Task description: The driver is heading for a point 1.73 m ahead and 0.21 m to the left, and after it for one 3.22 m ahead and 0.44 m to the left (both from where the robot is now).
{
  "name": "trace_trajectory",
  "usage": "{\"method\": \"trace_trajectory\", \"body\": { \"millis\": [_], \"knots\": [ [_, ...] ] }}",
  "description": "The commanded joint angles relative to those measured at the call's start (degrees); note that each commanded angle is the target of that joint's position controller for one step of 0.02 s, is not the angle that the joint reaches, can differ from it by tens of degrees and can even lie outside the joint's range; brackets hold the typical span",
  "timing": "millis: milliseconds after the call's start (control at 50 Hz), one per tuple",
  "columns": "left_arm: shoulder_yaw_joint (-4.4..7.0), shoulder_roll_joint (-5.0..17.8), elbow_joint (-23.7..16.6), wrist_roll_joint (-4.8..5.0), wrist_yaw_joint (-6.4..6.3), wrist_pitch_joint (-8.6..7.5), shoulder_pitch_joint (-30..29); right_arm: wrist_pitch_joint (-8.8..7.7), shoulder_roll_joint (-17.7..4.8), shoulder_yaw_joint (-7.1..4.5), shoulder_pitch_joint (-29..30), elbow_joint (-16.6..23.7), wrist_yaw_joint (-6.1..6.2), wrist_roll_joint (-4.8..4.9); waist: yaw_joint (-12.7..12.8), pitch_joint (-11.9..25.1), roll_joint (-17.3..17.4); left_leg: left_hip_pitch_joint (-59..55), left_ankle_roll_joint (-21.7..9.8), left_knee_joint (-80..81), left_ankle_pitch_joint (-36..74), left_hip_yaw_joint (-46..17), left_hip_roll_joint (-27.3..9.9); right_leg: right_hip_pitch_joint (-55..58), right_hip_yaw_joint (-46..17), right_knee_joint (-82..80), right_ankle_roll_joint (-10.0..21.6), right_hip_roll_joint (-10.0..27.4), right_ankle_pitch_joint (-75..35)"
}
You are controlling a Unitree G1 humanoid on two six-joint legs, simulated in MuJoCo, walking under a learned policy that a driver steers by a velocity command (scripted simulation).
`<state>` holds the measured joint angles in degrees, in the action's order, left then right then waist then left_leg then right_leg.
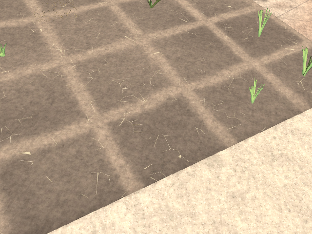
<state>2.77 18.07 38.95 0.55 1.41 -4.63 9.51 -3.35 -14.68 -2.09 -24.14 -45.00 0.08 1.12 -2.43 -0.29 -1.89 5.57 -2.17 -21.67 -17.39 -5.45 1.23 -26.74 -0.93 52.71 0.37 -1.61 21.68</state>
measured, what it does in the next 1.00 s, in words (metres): walks ahead, turning left: right foot, then left foot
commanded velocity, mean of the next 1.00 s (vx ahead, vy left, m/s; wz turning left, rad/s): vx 0.47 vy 0.00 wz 0.32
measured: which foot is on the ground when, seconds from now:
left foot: down 0.00-0.22, up 0.24-0.70, down 0.72-1.00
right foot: up 0.00-0.20, down 0.22-0.74, up 0.76-1.00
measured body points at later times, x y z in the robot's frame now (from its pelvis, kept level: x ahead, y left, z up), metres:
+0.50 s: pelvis +0.23 -0.04 +0.00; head +0.26 -0.03 +0.45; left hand +0.20 +0.25 -0.11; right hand +0.48 -0.25 -0.09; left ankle +0.28 +0.14 -0.67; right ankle +0.21 -0.15 -0.74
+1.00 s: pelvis +0.48 +0.11 +0.00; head +0.51 +0.12 +0.45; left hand +0.51 +0.42 -0.11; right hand +0.65 -0.13 -0.11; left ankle +0.44 +0.18 -0.74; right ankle +0.63 -0.04 -0.67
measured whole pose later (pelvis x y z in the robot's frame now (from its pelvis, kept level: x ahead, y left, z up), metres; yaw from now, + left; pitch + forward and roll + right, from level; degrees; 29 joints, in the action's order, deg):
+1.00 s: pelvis +0.48 +0.11 +0.00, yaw +18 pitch +0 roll +2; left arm 3.6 18.6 45.3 1.8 0.3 -1.8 12.4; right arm -5.7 -14.9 -3.7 -16.9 -42.5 -1.4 -0.6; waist -1.7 -3.0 -2.8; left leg 5.7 -3.6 -16.1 -10.6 8.4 2.8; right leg -36.7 -5.6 56.3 -0.8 6.8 8.2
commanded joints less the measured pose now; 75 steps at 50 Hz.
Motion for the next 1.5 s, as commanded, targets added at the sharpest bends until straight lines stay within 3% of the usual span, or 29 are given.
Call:
{"method": "trace_trajectory", "body": {
  "millis": [20, 120, 200, 220, 240, 260, 280, 300, 340, 620, 680, 720, 740, 760, 780, 800, 820, 880, 960, 1040, 1220, 1280, 1320, 1340, 1360, 1380, 1400, 1420, 1500],
  "knots": [
    [0.63, 2.1, -6.9, -0.32, 1.18, -2.29, -10.6, 0.40, -9.4, -2.61, 0.3, 4.3, 1.25, 0.28, -1.3, -2.9, 8.7, -8.5, -10.5, 10.2, 10.4, -14.1, -11.1, -14.4, 0.1, -7.6, -2.3, 1.1, -7.4],
    [1.00, 3.2, -7.4, 0.60, 1.27, -2.00, -11.9, 1.40, -12.9, -3.91, 0.0, 5.5, 1.83, 0.65, -1.1, -3.3, 10.8, 4.8, -8.1, 9.7, 7.4, -13.8, -10.9, 3.3, 0.1, -19.9, -3.5, -0.7, -17.1],
    [3.71, 8.3, -4.6, 1.03, -0.40, -2.03, 0.9, 1.16, -10.7, -3.49, 2.2, 6.7, 1.45, 0.28, 6.7, 1.7, 10.3, 7.9, -3.6, -4.2, 16.6, -13.0, -8.3, 20.9, -0.6, -24.9, 0.0, 0.8, -15.3],
    [4.61, 11.1, -3.6, 0.22, -0.99, -1.98, 10.0, 1.23, -6.8, -2.22, 1.9, 8.0, 1.20, -0.86, 10.3, 10.4, 4.6, 13.6, -1.4, -20.7, 10.1, -9.6, -4.2, 34.4, -9.1, -25.3, 3.3, 9.3, -8.7],
    [5.32, 16.7, -2.4, -1.61, -0.68, -1.39, 14.0, 0.65, -0.2, -0.35, -4.7, 10.8, 1.43, 0.55, 6.4, 18.7, -17.1, 29.6, 1.6, -41.2, -16.0, -4.0, 3.5, 47.2, -39.0, -34.9, 11.6, 24.1, 9.5],
    [4.09, 11.5, -2.7, -1.41, -0.25, -1.58, 11.5, 0.55, -6.5, -1.72, -5.1, 9.3, 1.48, 2.26, 6.0, 13.7, -14.6, 36.1, 2.1, -50.7, -14.8, -5.6, -0.1, 42.0, -46.8, -40.3, 12.8, 25.4, 19.7],
    [3.08, 7.9, -2.9, -0.72, -0.50, -1.46, 8.1, 0.78, -9.9, -2.74, -0.1, 9.4, 1.29, 2.25, 6.0, 5.9, -9.1, 38.4, 1.8, -52.8, -9.5, -3.9, -2.7, 35.6, -37.3, -40.0, 11.4, 23.8, 16.1],
    [2.67, 6.3, -2.5, -0.66, -0.61, -1.33, 6.1, 1.03, -9.9, -2.77, 3.0, 9.3, 1.29, 1.37, 5.5, 2.2, -4.2, 36.7, 1.7, -51.7, -5.1, -2.5, -5.0, 29.8, -27.8, -39.2, 10.4, 21.1, 5.7],
    [2.07, 4.0, -1.4, -1.45, -0.87, -1.36, 4.2, 1.30, -8.5, -2.95, 5.1, 9.6, 0.66, 0.78, 3.9, -0.2, -4.3, 32.9, 1.4, -48.0, -0.2, -2.7, -7.7, 23.2, -16.5, -40.6, 9.1, 16.7, -6.5],
    [3.55, 9.5, 6.0, 0.52, -1.44, -0.45, 9.5, 0.65, -4.1, -0.93, 24.5, 16.7, -3.63, 0.55, 7.7, -6.4, 0.2, 32.6, -0.3, -15.5, 16.7, 6.5, -5.9, 28.0, 7.7, -42.9, 8.0, 16.8, -29.4],
    [3.92, 11.8, 7.6, 1.19, -1.42, 0.55, 11.2, 0.40, -6.4, -2.25, 20.9, 17.1, -3.63, 0.13, 3.3, -2.2, -2.2, 22.0, -3.8, -13.4, 8.8, 9.1, -0.8, 30.7, 8.7, -34.3, 7.8, 18.0, -54.1],
    [2.92, 10.8, 7.8, 1.11, -1.76, 1.07, 10.3, 0.93, -11.9, -5.22, 5.3, 13.3, -2.21, 0.14, -6.4, 6.6, -1.1, -2.6, -7.1, -9.5, 12.9, 8.1, 1.0, 21.9, 11.0, -13.5, 5.3, 15.2, -55.9],
    [0.69, 4.5, 5.7, -0.36, -1.29, 0.44, 15.0, 1.22, -18.3, -6.46, -1.0, 12.4, -1.13, -1.24, -5.0, 16.0, 10.9, -26.5, -13.9, -10.8, 12.5, -14.5, -15.2, 0.3, 10.9, 10.0, 2.2, 8.8, -22.7],
    [-0.27, 3.6, 6.7, 0.41, -0.48, -0.70, 17.6, 0.68, -16.2, -5.32, -1.5, 13.2, -1.17, -0.97, -4.1, 27.4, 13.4, -31.6, -20.7, -1.5, 4.9, -37.9, -25.8, -7.9, -1.3, 24.5, 1.2, 0.3, 13.0],
    [1.99, 10.3, 5.0, 2.84, -0.14, -1.19, 9.7, 0.15, -12.1, -3.91, 0.9, 13.1, -1.66, -1.32, -6.1, 20.0, 7.2, -24.7, -16.9, 1.7, 5.5, -30.1, -23.6, -12.1, -6.6, 26.5, 1.8, 2.6, 10.4],
    [1.86, 9.5, 3.1, 3.61, -0.18, -1.25, 5.8, -0.26, -11.0, -3.54, 3.6, 11.9, -1.80, -1.16, -4.2, 10.8, 7.5, -15.6, -14.6, 2.8, 10.6, -19.7, -21.4, -13.3, -5.2, 23.5, 1.9, 5.2, 5.7],
    [1.59, 7.9, 3.5, 2.46, -0.68, -0.93, 5.6, -0.74, -9.2, -3.08, 6.4, 10.9, -1.96, -1.07, -1.6, 6.3, 5.5, -8.5, -12.8, 4.0, 15.7, -13.3, -18.7, -11.9, -4.7, 19.1, 1.4, 7.5, 1.9],
    [1.63, 5.1, 6.0, 1.46, -1.21, 1.73, 10.8, -2.57, -6.1, -2.71, 11.3, 10.1, -2.08, -1.55, 2.8, 3.1, 6.4, 2.1, -11.5, 10.4, 17.5, -4.0, -15.6, -3.6, -5.2, 14.0, -0.4, 10.0, -5.7],
    [1.37, 3.0, 4.4, 1.26, -1.38, 2.96, 6.9, -3.86, -7.4, -3.47, 11.4, 6.9, -1.31, -1.77, 2.9, -1.4, 4.8, 2.8, -10.7, 14.6, 21.0, 3.7, -15.0, -9.3, -7.0, 5.0, -1.4, 10.2, -14.1],
    [1.36, 2.3, 4.1, 0.70, -0.09, 2.07, 4.3, -3.81, -8.8, -4.08, 10.6, 4.9, -0.42, -1.97, 1.8, -1.5, 3.2, -1.1, -9.8, 13.5, 23.9, 10.4, -14.7, -10.5, -5.6, -2.5, -1.1, 9.7, -27.2],
    [0.84, 0.7, -1.7, 0.85, 3.57, 1.81, -9.5, -1.29, -10.8, -5.48, 5.3, 1.1, 1.19, 0.50, -2.7, -8.2, 3.0, -9.2, -5.2, 4.0, 17.4, 16.3, -17.2, -11.7, -0.3, -24.3, 1.5, 7.3, -31.2],
    [2.66, 4.1, -1.0, 0.14, 3.12, 2.34, -3.4, -0.17, -13.2, -5.94, 5.0, 1.0, 1.17, 1.33, 1.5, -2.3, 3.3, -12.8, -3.5, -10.6, 39.7, 17.2, -17.8, -2.0, 4.2, -24.2, 4.4, 2.5, -21.0],
    [5.43, 8.6, 3.6, 0.44, 1.15, 3.30, 12.9, 0.15, -11.8, -4.96, 6.6, 1.3, 0.75, 1.08, 10.7, 5.5, 3.0, -1.4, 0.1, -35.8, 39.9, 19.3, -14.4, 22.2, 4.6, -25.7, 8.8, -0.1, -23.6],
    [5.54, 13.1, 5.3, 0.89, 0.37, 3.46, 15.2, -0.54, -3.4, -2.74, 3.6, 2.4, 0.43, -1.90, 7.2, 9.2, -10.6, 20.1, 2.9, -57.6, -14.7, 16.6, -8.3, 41.1, -7.4, -15.1, 11.4, 8.3, -43.8],
    [5.95, 16.9, 2.7, 0.89, 0.96, 2.29, 15.7, -2.33, -3.5, -1.40, -2.7, 5.2, 0.00, -1.75, 4.2, 23.3, -13.8, 36.1, 6.2, -74.3, -27.7, 5.9, 0.3, 57.1, -36.6, -17.4, 26.9, 20.2, -39.1],
    [5.68, 13.7, 3.4, 0.97, 1.49, 2.18, 21.1, -4.05, -8.5, -2.18, 7.1, 8.0, 0.12, 1.27, 10.8, 26.4, -5.2, 43.0, 5.7, -71.4, -21.1, -0.1, -0.3, 59.5, -42.7, -30.0, 26.4, 21.3, -20.6],
    [5.16, 11.3, 4.3, 1.54, 1.18, 1.83, 17.9, -4.69, -9.1, -1.99, 12.2, 9.2, 0.46, 2.38, 10.1, 16.7, -2.9, 47.4, 4.1, -66.3, -16.1, 0.4, -3.1, 53.5, -38.3, -33.6, 22.8, 19.5, -12.4],
    [3.99, 8.3, 1.9, 1.29, 1.00, 1.14, 9.6, -4.79, -10.5, -2.25, 13.8, 8.3, 1.16, 1.27, 6.9, 8.9, 4.6, 44.4, 3.1, -59.2, -8.1, 0.2, -6.0, 41.1, -33.4, -35.1, 19.5, 17.6, -13.7],
    [3.17, 6.5, 0.4, 0.21, -0.58, 0.43, 3.2, -3.10, -9.3, -2.99, 11.5, 7.5, 1.00, -2.11, 1.2, 1.3, 0.4, 29.7, 5.8, -40.5, 0.4, 0.4, -8.3, 18.0, -19.8, -36.9, 17.4, 11.2, -36.6]
  ]
}}
Keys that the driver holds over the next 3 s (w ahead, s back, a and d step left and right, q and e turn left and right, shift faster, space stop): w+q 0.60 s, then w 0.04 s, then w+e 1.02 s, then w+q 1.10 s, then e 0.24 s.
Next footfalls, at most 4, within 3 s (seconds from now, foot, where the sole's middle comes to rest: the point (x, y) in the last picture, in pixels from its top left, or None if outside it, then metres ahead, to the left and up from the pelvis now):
0.22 right None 0.25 -0.14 -0.78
0.72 left None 0.48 0.20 -0.78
1.32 right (138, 167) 0.86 0.04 -0.84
1.78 left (111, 117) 1.19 0.20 -0.84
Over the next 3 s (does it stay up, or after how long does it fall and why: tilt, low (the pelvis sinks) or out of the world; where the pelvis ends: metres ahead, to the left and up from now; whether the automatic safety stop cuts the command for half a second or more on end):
stays up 1.59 0.20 -0.06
